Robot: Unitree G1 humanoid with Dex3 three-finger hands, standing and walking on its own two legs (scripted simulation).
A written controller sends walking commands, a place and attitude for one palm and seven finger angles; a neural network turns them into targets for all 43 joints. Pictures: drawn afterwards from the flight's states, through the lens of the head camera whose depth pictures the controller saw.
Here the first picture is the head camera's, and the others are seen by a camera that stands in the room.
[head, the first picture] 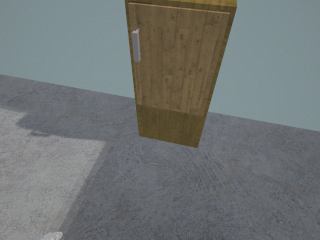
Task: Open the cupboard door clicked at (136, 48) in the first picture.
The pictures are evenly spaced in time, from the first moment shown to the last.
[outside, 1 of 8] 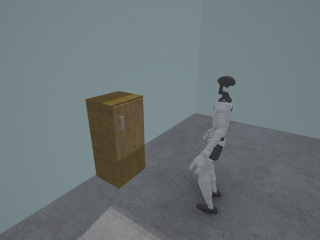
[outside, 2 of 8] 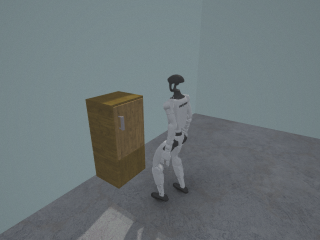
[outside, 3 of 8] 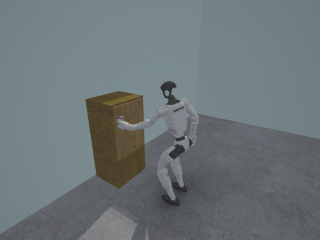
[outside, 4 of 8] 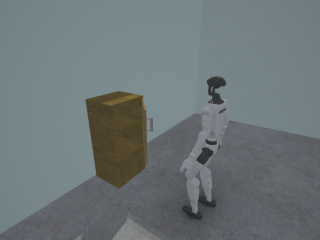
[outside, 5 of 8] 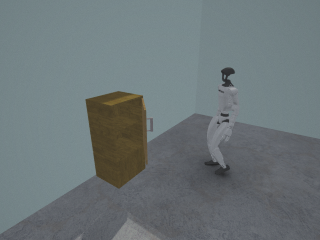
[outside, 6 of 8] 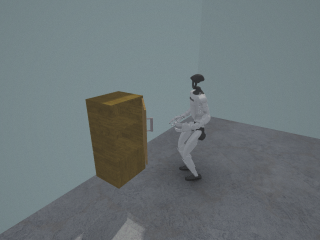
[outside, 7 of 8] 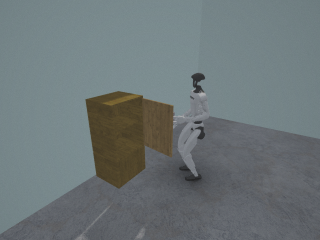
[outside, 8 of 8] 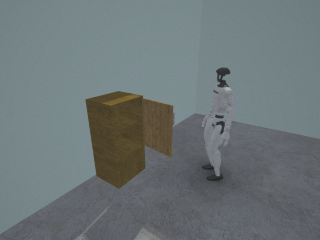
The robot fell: no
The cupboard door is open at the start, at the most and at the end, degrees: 0 84 83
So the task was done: yes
